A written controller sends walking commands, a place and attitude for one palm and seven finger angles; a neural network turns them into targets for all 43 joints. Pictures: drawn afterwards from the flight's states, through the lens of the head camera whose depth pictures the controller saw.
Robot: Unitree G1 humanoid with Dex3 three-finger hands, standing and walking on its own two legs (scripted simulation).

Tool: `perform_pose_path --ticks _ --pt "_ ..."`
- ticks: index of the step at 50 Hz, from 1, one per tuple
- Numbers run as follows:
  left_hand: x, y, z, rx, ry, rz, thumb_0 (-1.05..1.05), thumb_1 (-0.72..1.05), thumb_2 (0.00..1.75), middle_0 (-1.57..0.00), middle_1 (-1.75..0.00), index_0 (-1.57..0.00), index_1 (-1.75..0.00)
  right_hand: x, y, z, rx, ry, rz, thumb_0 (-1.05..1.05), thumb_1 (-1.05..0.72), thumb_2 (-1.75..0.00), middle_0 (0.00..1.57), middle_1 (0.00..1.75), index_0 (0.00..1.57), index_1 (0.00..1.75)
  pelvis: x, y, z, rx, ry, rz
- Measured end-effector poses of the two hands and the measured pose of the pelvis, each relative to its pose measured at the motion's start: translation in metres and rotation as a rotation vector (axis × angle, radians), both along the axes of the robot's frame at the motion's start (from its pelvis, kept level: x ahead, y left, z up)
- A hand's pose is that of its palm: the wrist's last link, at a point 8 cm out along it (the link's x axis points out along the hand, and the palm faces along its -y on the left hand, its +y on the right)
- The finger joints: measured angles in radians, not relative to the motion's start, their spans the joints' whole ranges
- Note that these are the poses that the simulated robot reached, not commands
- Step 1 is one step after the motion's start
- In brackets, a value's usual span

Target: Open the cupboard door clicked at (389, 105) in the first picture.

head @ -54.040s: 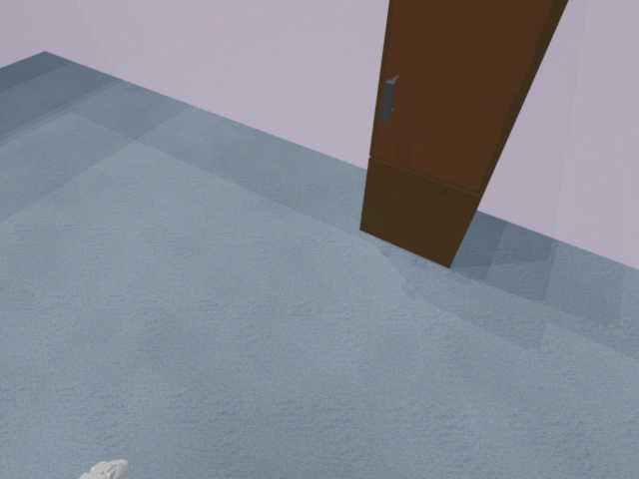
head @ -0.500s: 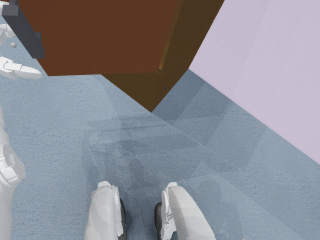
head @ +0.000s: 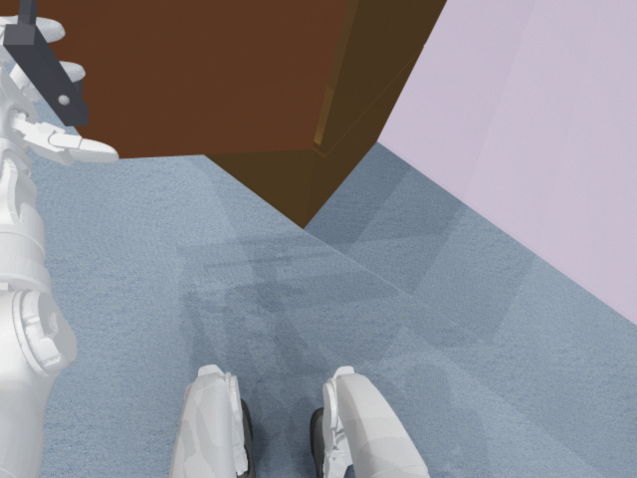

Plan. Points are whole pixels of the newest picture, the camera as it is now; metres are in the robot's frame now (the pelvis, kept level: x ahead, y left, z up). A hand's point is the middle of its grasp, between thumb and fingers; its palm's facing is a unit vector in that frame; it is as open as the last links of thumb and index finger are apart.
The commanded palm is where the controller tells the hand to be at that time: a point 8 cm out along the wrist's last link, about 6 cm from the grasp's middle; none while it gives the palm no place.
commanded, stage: slide the fingers in behind the handle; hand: left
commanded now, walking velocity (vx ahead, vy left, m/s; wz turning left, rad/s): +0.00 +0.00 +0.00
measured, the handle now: (53, 65) +0.58 +0.26 +0.05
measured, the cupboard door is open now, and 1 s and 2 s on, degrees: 45 45 66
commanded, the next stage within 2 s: close the thumb around the handle in 0.50 s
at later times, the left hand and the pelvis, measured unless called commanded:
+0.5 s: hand (68, 101) +0.53 +0.24 +0.05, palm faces +0.09 -1.00 -0.02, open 14.0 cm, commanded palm +0.51 +0.26 +0.05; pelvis +0.00 +0.00 +0.00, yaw +0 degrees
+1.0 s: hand (71, 101) +0.53 +0.24 +0.05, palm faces +0.09 -1.00 -0.02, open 9.5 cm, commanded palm +0.52 +0.26 +0.05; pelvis +0.00 +0.01 +0.00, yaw +0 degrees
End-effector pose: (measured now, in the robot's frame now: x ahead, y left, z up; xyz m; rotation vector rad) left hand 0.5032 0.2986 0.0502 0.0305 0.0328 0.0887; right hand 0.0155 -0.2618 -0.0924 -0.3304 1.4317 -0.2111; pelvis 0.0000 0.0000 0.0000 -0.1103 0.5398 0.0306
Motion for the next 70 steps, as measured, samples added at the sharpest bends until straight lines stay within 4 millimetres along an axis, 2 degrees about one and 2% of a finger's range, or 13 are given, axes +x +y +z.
perform_pose_path --ticks 8,35,43,60,70 --pt "0.0022 -0.0109 0.0003 -0.009 -0.013 -0.006 -0.02 -0.5 0.3 -0.3 -1.2 -0.3 -1.2 0.0008 -0.0023 -0.0014 0.002 0.007 -0.001 0.0 -0.9 -0.9 0.2 0.3 0.21 0.3 0.001 -0.0013 -0.0004 0.003 0.002 0.003" --pt "-0.0037 -0.0031 -0.0012 -0.009 -0.009 -0.004 -0.02 -0.47 0.31 -0.3 -1.21 -0.31 -1.21 0.0044 -0.0009 0.0007 -0.005 -0.005 0.004 0.0 -0.9 -0.9 0.2 0.3 0.21 0.3 0.0008 0.0016 0.0006 0.0 -0.005 0.003" --pt "-0.0005 -0.004 -0.0013 -0.005 -0.017 -0.005 -0.01 -0.2 0.43 -0.32 -1.23 -0.32 -1.24 0.0026 0.0015 0.0 -0.007 -0.004 0.001 0.0 -0.9 -0.9 0.2 0.3 0.21 0.3 0.0002 0.004 -0.0007 -0.003 -0.001 0.002" --pt "0.0024 -0.0082 -0.0012 -0.003 -0.012 -0.003 0.0 0.67 0.8 -0.38 -1.33 -0.39 -1.33 -0.004 0.0057 -0.0002 0.007 0.018 -0.009 0.0 -0.9 -0.9 0.2 0.3 0.21 0.3 0.0013 0.0047 0.0008 -0.001 0.001 0.0" --pt "0.0039 -0.0093 -0.0018 -0.011 -0.013 0.003 0.0 0.7 0.83 -0.39 -1.35 -0.37 -1.35 -0.0017 0.0013 -0.0012 -0.001 0.011 -0.006 0.0 -0.9 -0.9 0.2 0.3 0.21 0.3 0.0006 0.0019 -0.0011 0.0 0.002 0.0"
